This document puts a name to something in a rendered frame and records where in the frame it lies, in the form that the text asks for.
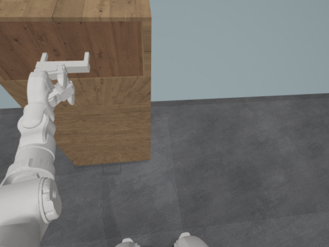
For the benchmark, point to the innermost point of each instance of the right robot shin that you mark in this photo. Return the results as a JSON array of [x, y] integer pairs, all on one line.
[[184, 234]]

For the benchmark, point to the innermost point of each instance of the robot left upper arm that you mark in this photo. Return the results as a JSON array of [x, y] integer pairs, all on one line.
[[26, 209]]

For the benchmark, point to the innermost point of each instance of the drawer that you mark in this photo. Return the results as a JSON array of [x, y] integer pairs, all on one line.
[[115, 48]]

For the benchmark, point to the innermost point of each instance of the left robot shin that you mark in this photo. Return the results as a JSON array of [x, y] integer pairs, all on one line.
[[127, 240]]

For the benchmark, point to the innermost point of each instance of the left robot hand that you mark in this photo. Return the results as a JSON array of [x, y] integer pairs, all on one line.
[[40, 89]]

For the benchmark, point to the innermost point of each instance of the cabinet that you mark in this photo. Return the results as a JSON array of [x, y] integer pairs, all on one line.
[[110, 121]]

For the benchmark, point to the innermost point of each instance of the robot shin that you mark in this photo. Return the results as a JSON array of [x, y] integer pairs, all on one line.
[[127, 240], [184, 234]]

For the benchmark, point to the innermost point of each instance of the handle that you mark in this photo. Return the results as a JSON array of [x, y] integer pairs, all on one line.
[[71, 66]]

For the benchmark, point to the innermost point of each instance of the left robot forearm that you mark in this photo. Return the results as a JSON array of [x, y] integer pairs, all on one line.
[[36, 151]]

